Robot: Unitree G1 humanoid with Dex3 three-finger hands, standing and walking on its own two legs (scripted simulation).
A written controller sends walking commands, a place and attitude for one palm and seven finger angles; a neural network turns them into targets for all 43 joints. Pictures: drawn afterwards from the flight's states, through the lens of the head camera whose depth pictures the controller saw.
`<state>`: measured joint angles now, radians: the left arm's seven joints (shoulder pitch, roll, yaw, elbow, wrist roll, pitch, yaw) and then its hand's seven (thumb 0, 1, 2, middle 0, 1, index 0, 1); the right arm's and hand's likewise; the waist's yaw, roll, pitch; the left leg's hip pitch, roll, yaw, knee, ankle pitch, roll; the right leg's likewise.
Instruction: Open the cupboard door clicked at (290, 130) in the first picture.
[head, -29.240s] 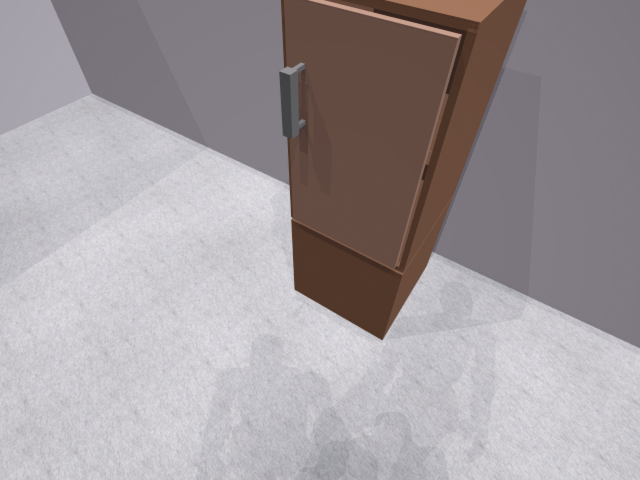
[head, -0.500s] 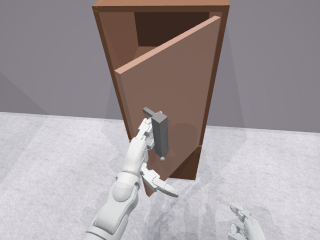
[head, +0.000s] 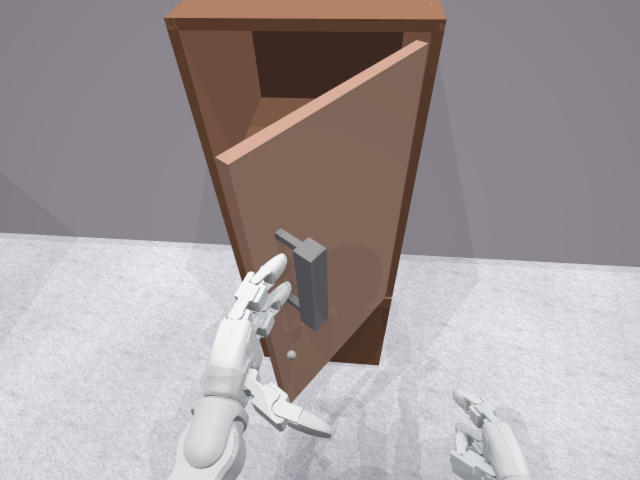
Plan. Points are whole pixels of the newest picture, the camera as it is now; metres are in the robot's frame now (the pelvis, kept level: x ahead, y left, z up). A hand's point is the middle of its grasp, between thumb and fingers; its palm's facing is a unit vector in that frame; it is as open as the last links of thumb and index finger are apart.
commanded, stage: slide the hand sideways off the handle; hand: left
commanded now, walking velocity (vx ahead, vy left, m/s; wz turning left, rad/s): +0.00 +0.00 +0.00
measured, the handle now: (299, 279) +0.34 +0.05 +0.09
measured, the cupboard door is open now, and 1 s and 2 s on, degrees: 54 54 54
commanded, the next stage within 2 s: draw the hand back to the body in 0.48 s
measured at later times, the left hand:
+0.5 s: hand (231, 402) +0.19 +0.10 +0.09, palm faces -0.06 -1.00 -0.03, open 16.3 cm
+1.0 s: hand (164, 390) +0.19 +0.16 +0.11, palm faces -0.04 -1.00 -0.07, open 16.3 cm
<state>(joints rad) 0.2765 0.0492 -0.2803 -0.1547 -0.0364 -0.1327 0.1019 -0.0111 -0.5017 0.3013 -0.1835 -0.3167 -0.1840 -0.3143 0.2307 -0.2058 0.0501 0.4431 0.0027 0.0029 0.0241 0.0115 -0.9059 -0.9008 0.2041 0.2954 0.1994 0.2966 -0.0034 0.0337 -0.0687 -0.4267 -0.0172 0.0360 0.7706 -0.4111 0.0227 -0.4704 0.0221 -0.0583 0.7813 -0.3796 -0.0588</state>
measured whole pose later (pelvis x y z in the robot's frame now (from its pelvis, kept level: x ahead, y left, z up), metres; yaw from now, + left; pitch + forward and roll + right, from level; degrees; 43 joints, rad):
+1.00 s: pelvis +0.01 +0.02 -0.01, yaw +1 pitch +4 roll -1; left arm 0.57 0.22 0.03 -0.45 -0.21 -0.06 -0.15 -0.01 -0.50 0.30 -0.15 -0.30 -0.15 -0.30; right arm 0.29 -0.24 0.06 0.44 0.04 -0.14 -0.04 0.01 -0.90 -0.90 0.21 0.30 0.20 0.30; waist 0.02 0.06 -0.12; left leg -0.46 -0.02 0.01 0.85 -0.46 0.05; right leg -0.48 0.02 -0.08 0.81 -0.41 -0.03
